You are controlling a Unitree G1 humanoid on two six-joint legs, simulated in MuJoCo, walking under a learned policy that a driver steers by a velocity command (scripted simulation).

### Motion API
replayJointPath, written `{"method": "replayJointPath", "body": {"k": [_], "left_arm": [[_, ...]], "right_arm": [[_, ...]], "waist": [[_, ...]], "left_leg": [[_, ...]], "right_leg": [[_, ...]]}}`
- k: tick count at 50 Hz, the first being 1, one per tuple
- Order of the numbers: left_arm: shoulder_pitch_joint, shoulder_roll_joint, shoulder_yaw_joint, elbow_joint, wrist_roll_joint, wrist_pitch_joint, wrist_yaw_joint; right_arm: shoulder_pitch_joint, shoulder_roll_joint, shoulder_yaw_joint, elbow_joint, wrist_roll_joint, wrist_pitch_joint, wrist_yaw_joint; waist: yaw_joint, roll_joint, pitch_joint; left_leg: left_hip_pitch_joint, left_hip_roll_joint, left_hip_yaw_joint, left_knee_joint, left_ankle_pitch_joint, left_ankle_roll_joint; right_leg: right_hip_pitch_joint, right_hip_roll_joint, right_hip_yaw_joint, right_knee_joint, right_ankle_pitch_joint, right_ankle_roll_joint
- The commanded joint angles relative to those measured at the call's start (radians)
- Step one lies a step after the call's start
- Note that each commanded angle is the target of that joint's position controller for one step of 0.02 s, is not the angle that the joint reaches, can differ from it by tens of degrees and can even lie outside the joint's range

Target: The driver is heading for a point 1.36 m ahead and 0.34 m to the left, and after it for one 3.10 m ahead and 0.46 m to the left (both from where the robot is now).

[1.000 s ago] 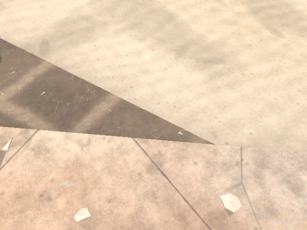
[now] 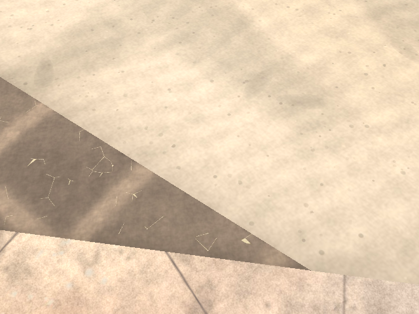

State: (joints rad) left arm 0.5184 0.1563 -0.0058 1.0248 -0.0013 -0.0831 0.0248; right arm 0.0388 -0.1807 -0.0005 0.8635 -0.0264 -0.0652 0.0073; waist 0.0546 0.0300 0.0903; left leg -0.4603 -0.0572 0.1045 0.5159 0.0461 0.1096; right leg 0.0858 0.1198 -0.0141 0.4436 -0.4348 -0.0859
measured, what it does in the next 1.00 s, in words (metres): walks ahead: right foot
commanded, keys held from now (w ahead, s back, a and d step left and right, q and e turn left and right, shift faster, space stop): no key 1.00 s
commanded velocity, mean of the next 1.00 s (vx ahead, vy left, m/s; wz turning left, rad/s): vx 0.05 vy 0.00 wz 0.00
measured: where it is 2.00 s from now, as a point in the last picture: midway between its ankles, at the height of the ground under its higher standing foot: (218, 307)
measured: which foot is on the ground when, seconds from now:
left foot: down 0.00-1.00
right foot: down 0.00-0.00, up 0.02-0.38, down 0.40-1.00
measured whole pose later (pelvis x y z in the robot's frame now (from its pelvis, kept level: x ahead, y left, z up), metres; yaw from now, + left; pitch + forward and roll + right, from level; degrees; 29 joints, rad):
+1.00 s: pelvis +0.09 -0.04 +0.02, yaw +1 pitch -1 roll +0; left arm 0.35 0.11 -0.03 1.14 0.01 -0.01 0.04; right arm 0.32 -0.12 0.01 1.15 -0.01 -0.01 -0.04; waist -0.01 0.00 0.02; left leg -0.23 -0.04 0.04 0.40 -0.15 0.05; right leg -0.12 0.04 -0.02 0.40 -0.26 -0.04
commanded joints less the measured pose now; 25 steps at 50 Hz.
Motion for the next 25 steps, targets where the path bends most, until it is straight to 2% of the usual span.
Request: {"method": "replayJointPath", "body": {"k": [1,2,3,4,5,6,7,9,12,14,16,19,20,21,22,23,24,25], "left_arm": [[0.040,0.081,0.020,-0.062,-0.022,-0.006,0.010],[0.189,0.083,0.028,-0.011,-0.039,0.015,0.014],[0.128,0.129,0.035,-0.005,-0.001,0.030,0.012],[0.035,0.124,0.037,-0.023,0.024,0.037,0.004],[-0.021,0.122,0.040,-0.031,0.036,0.047,-0.002],[-0.032,0.107,0.039,-0.032,0.043,0.063,-0.008],[-0.014,0.076,0.033,-0.017,0.044,0.081,-0.011],[0.000,0.033,0.022,0.002,0.033,0.105,-0.006],[-0.072,0.053,0.021,0.003,0.032,0.127,0.008],[-0.110,0.068,0.022,0.005,0.029,0.134,0.010],[-0.129,0.067,0.018,0.013,0.026,0.131,0.009],[-0.098,0.044,0.008,0.046,0.028,0.116,0.012],[-0.091,0.054,0.005,0.048,0.034,0.107,0.015],[-0.103,0.091,0.009,0.045,0.035,0.096,0.017],[-0.136,0.076,0.002,0.049,0.022,0.086,0.016],[-0.161,0.052,-0.007,0.047,0.019,0.073,0.014],[-0.176,0.057,-0.006,0.048,0.014,0.063,0.015],[-0.185,0.069,-0.003,0.046,0.009,0.059,0.017]], "right_arm": [[0.472,-0.236,-0.063,0.113,-0.025,-0.020,-0.020],[0.466,-0.196,-0.054,0.107,0.019,-0.016,-0.008],[0.337,-0.160,-0.051,0.074,0.046,-0.008,-0.006],[0.228,-0.108,-0.037,0.054,0.041,-0.002,-0.011],[0.195,-0.073,-0.024,0.053,0.032,-0.001,-0.017],[0.194,-0.066,-0.019,0.062,0.029,0.000,-0.026],[0.206,-0.064,-0.015,0.078,0.021,0.001,-0.028],[0.224,-0.076,-0.013,0.097,0.008,-0.005,-0.024],[0.255,-0.110,-0.017,0.114,0.000,0.003,-0.022],[0.265,-0.126,-0.023,0.119,0.005,0.020,-0.023],[0.263,-0.126,-0.024,0.122,0.009,0.036,-0.027],[0.270,-0.111,-0.021,0.131,0.019,0.054,-0.036],[0.292,-0.100,-0.020,0.139,0.019,0.056,-0.036],[0.321,-0.082,-0.019,0.143,0.029,0.060,-0.035],[0.313,-0.060,-0.016,0.147,0.034,0.063,-0.032],[0.316,-0.047,-0.012,0.158,0.027,0.062,-0.028],[0.336,-0.037,-0.009,0.171,0.021,0.061,-0.025],[0.347,-0.044,-0.009,0.182,0.017,0.059,-0.024]], "waist": [[-0.156,0.148,-0.307],[-0.103,0.092,-0.466],[-0.083,-0.003,-0.348],[-0.063,-0.009,-0.205],[-0.043,-0.043,-0.136],[-0.024,-0.036,-0.108],[-0.008,-0.020,-0.101],[0.009,0.003,-0.109],[-0.019,0.058,-0.103],[-0.035,0.083,-0.088],[-0.039,0.076,-0.065],[-0.027,0.026,-0.028],[-0.031,-0.005,-0.003],[-0.061,-0.063,0.017],[-0.081,-0.134,0.046],[-0.093,-0.147,0.025],[-0.106,-0.146,0.010],[-0.112,-0.130,-0.004]], "left_leg": [[0.727,0.384,-0.355,0.067,0.966,0.166],[0.779,0.495,-0.554,0.030,1.062,0.300],[0.596,0.446,-0.495,-0.076,0.767,0.295],[0.445,0.392,-0.439,-0.160,0.504,0.265],[0.334,0.349,-0.385,-0.216,0.388,0.224],[0.243,0.308,-0.323,-0.253,0.325,0.189],[0.168,0.280,-0.275,-0.268,0.303,0.160],[0.113,0.241,-0.218,-0.275,0.249,0.127],[0.110,0.222,-0.229,-0.309,-0.088,0.102],[0.090,0.222,-0.264,-0.345,-0.349,0.090],[0.061,0.234,-0.293,-0.360,-0.473,0.083],[0.005,0.223,-0.302,-0.340,-0.583,0.033],[-0.002,0.209,-0.300,-0.323,-0.591,-0.004],[0.017,0.158,-0.260,-0.293,-0.536,-0.039],[0.127,0.105,-0.189,-0.244,-0.403,-0.050],[0.253,0.097,-0.171,-0.188,-0.291,-0.049],[0.321,0.100,-0.166,-0.164,-0.242,-0.049],[0.345,0.107,-0.169,-0.159,-0.228,-0.048]], "right_leg": [[-0.421,-0.049,-0.021,0.765,-0.014,0.058],[-0.489,-0.007,0.107,0.934,-0.183,0.054],[-0.499,-0.050,0.124,0.919,-0.087,0.056],[-0.527,-0.076,0.096,0.878,-0.043,0.057],[-0.504,-0.105,0.093,0.807,-0.014,0.060],[-0.445,-0.123,0.086,0.733,0.004,0.066],[-0.369,-0.121,0.066,0.675,0.019,0.071],[-0.298,-0.116,0.041,0.545,0.017,0.078],[-0.301,-0.116,0.020,0.369,0.015,0.075],[-0.299,-0.115,0.011,0.309,0.044,0.071],[-0.279,-0.114,0.001,0.250,0.066,0.065],[-0.186,-0.119,0.002,0.045,0.139,0.039],[-0.181,-0.160,0.057,-0.049,0.159,0.028],[-0.243,-0.222,0.157,-0.104,0.091,0.008],[-0.391,-0.240,0.187,-0.161,0.005,-0.003],[-0.463,-0.250,0.201,-0.210,-0.021,0.008],[-0.492,-0.247,0.196,-0.229,-0.013,0.019],[-0.484,-0.235,0.183,-0.229,0.012,0.026]]}}
Keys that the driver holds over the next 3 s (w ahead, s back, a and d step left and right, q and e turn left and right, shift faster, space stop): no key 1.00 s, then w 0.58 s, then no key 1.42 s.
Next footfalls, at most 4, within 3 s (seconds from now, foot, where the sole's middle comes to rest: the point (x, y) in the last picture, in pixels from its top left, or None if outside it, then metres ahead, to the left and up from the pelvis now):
0.40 right None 0.11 -0.13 -0.76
1.76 right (250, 284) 0.53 -0.05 -0.76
2.16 left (188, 294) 0.49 0.14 -0.76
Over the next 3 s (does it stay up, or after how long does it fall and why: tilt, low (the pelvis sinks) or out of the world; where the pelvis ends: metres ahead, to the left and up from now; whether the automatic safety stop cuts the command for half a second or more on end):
stays up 0.47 0.05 0.02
